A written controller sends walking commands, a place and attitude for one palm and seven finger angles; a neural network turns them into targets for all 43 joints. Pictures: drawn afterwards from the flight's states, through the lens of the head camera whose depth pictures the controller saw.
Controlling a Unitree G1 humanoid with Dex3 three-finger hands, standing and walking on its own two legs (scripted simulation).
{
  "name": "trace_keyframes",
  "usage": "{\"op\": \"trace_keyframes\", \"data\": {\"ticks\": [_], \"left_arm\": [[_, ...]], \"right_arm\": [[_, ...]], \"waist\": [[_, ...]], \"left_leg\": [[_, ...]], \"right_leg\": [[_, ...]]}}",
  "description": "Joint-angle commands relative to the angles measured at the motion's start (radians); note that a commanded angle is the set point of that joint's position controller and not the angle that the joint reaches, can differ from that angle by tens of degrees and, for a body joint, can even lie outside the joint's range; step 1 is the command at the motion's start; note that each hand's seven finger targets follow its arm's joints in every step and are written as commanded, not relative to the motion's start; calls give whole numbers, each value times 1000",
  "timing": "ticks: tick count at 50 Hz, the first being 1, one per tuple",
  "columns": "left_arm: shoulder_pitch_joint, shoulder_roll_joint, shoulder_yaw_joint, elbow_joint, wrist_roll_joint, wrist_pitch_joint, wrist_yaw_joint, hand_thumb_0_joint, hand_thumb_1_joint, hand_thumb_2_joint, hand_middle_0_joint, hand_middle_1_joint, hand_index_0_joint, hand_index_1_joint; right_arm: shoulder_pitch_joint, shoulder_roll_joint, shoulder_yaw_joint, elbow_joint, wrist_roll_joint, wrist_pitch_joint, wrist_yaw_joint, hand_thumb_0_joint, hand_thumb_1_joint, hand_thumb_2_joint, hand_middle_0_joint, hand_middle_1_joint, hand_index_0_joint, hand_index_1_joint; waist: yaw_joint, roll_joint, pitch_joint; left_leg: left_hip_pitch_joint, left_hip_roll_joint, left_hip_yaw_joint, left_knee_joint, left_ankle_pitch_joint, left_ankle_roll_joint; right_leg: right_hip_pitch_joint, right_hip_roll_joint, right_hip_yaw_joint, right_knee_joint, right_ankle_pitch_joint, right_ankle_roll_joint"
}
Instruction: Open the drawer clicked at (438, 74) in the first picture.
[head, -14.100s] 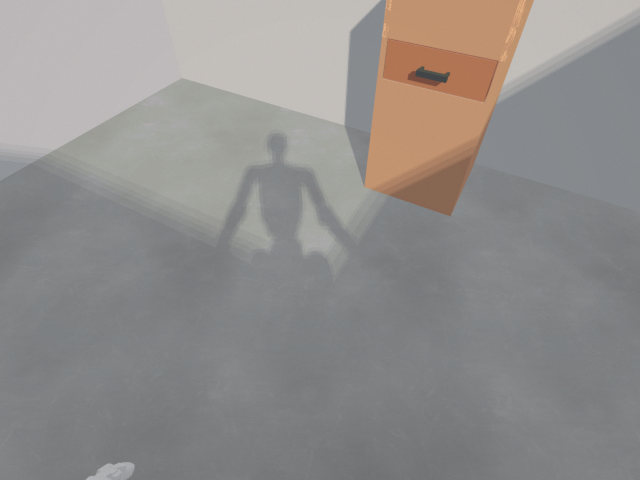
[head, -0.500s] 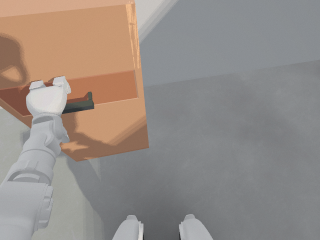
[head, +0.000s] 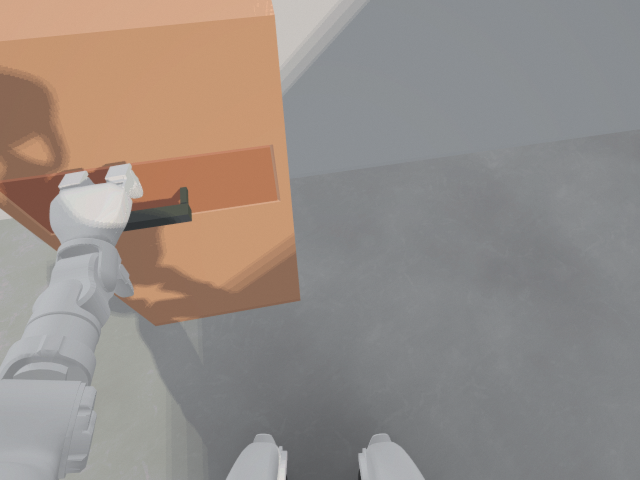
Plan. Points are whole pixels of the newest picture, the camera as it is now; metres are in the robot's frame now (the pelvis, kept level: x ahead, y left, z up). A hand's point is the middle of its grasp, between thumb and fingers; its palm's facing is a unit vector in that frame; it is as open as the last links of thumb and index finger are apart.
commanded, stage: move the hooked fingers above the handle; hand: left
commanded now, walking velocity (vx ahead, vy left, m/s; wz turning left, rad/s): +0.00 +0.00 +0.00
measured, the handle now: (153, 207) +0.51 +0.26 -0.07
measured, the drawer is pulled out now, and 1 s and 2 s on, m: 0.00 0.00 0.00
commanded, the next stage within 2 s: lower the fingers behind the handle in 0.86 s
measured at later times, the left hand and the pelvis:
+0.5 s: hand (113, 223) +0.45 +0.28 -0.01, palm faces -0.04 -0.01 -1.00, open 13.8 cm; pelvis -0.01 +0.01 +0.00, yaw -1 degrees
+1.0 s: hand (108, 232) +0.44 +0.29 -0.02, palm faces -0.12 -0.01 -0.99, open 13.8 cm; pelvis -0.01 +0.01 +0.00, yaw +0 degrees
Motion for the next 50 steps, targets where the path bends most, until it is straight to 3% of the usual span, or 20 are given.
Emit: {"op": "trace_keyframes", "data": {"ticks": [1, 4, 6, 9, 10, 11, 12, 16, 18, 21, 25, 29, 32, 35, 36, 39, 41, 45, 48, 50], "left_arm": [[-416, 254, 50, -222, -5, -25, 53, 0, -500, 300, -300, -1200, -300, -1200], [-389, 196, 13, -170, -7, 0, 52, 0, -500, 300, -300, -1200, -300, -1200], [-361, 206, 24, -132, -5, 24, 51, 0, -500, 300, -300, -1200, -300, -1200], [-398, 189, 0, -115, -1, 52, 50, 0, -500, 300, -300, -1200, -300, -1200], [-386, 226, 34, -109, -5, 55, 48, 0, -500, 300, -300, -1200, -300, -1200], [-408, 254, 42, -125, 2, 53, 49, 0, -500, 300, -300, -1200, -300, -1200], [-415, 241, 32, -126, 2, 52, 49, 0, -500, 300, -300, -1200, -300, -1200], [-429, 312, 82, -164, 12, 24, 59, 0, -500, 300, -300, -1200, -300, -1200], [-430, 302, 72, -150, 16, 22, 66, 0, -500, 300, -300, -1200, -300, -1200], [-408, 294, 75, -150, 16, 27, 72, 0, -500, 300, -300, -1200, -300, -1200], [-402, 206, 12, -105, -11, 47, 47, 0, -500, 300, -300, -1200, -300, -1200], [-417, 195, -8, -135, -23, 24, 14, 0, -500, 300, -300, -1200, -300, -1200], [-459, 227, 13, -183, -7, -15, 18, 0, -500, 300, -300, -1200, -300, -1200], [-458, 282, 68, -213, 5, -40, 54, 0, -500, 300, -300, -1200, -300, -1200], [-441, 309, 92, -203, 13, -38, 68, 0, -500, 300, -300, -1200, -300, -1200], [-426, 305, 92, -167, 26, 1, 105, 0, -500, 300, -300, -1200, -300, -1200], [-380, 320, 102, -115, 21, 49, 109, 0, -500, 300, -300, -1200, -300, -1200], [-399, 250, 27, -67, -14, 110, 58, 0, -500, 300, -300, -1200, -300, -1200], [-455, 200, -22, -146, -27, 78, 3, 0, -500, 300, -300, -1200, -300, -1200], [-465, 173, -39, -169, -30, 27, -26, 0, -500, 300, -300, -1200, -300, -1200]], "right_arm": [[145, -157, -66, -31, -8, -20, -14, 0, -900, -900, 200, 300, 200, 300], [142, -153, -66, -29, -5, -16, -5, 0, -900, -900, 200, 300, 200, 300], [141, -158, -62, -29, -2, -9, 1, 0, -900, -900, 200, 300, 200, 300], [139, -159, -59, -41, 1, -8, 5, 0, -900, -900, 200, 300, 200, 300], [133, -164, -55, -41, 0, -5, 5, 0, -900, -900, 200, 300, 200, 300], [134, -166, -53, -45, 0, -2, 4, 0, -900, -900, 200, 300, 200, 300], [134, -163, -52, -49, 0, -1, 3, 0, -900, -900, 200, 300, 200, 300], [121, -166, -46, -54, -5, -3, -3, 0, -900, -900, 200, 300, 200, 300], [117, -165, -46, -54, -5, -5, -5, 0, -900, -900, 200, 300, 200, 300], [127, -167, -52, -52, -6, -8, 1, 0, -900, -900, 200, 300, 200, 300], [146, -161, -59, -46, -1, -14, 3, 0, -900, -900, 200, 300, 200, 300], [159, -160, -61, -43, 5, -18, -5, 0, -900, -900, 200, 300, 200, 300], [154, -159, -60, -36, 0, -20, -13, 0, -900, -900, 200, 300, 200, 300], [140, -162, -56, -31, -10, -20, -11, 0, -900, -900, 200, 300, 200, 300], [138, -162, -53, -30, -11, -17, -9, 0, -900, -900, 200, 300, 200, 300], [121, -163, -51, -34, -13, -12, 0, 0, -900, -900, 200, 300, 200, 300], [119, -169, -47, -38, -11, -5, 8, 0, -900, -900, 200, 300, 200, 300], [138, -169, -49, -52, 3, -4, 7, 0, -900, -900, 200, 300, 200, 300], [160, -162, -60, -54, 9, -14, -7, 0, -900, -900, 200, 300, 200, 300], [163, -155, -62, -45, 5, -24, -19, 0, -900, -900, 200, 300, 200, 300]], "waist": [[-41, 65, -479], [-38, 76, -440], [-25, 61, -417], [-38, 37, -385], [-22, 30, -393], [-24, 52, -407], [-28, 38, -408], [-15, 59, -426], [-20, 62, -408], [-12, 71, -453], [-40, 31, -442], [-47, 16, -429], [-52, 40, -414], [-30, 77, -423], [-19, 83, -422], [-14, 102, -415], [-2, 83, -431], [-35, 18, -454], [-58, 13, -490], [-73, 16, -451]], "left_leg": [[384, -5, 61, -74, 463, 34], [395, -3, 53, -88, 467, 25], [389, -1, 50, -102, 470, 21], [370, -2, 52, -119, 420, 27], [360, -4, 54, -120, 419, 29], [364, -3, 55, -121, 414, 29], [356, -5, 55, -120, 401, 32], [340, -4, 56, -113, 391, 33], [328, -4, 53, -109, 376, 31], [355, -3, 54, -103, 410, 27], [364, -1, 56, -105, 418, 30], [363, -2, 55, -111, 391, 34], [373, 3, 45, -105, 389, 33], [363, 0, 44, -93, 402, 30], [350, 0, 45, -89, 409, 29], [334, -2, 49, -85, 416, 23], [325, -7, 57, -90, 429, 23], [333, -8, 65, -104, 420, 31], [404, -1, 57, -111, 434, 34], [414, 4, 49, -99, 441, 36]], "right_leg": [[194, 16, -82, -94, 411, -61], [160, 23, -98, -101, 374, -65], [158, 25, -105, -102, 359, -68], [163, 26, -105, -123, 331, -67], [179, 25, -101, -118, 335, -69], [180, 23, -98, -115, 335, -68], [185, 24, -96, -117, 329, -67], [190, 19, -90, -99, 323, -67], [164, 19, -93, -96, 299, -67], [170, 22, -97, -88, 317, -68], [179, 25, -98, -109, 338, -63], [189, 23, -93, -126, 331, -61], [149, 22, -92, -116, 311, -65], [133, 21, -92, -96, 305, -70], [135, 21, -94, -84, 311, -71], [119, 22, -100, -74, 307, -72], [157, 24, -102, -73, 332, -70], [217, 25, -95, -106, 370, -59], [223, 24, -93, -127, 378, -54], [182, 23, -90, -129, 369, -55]]}}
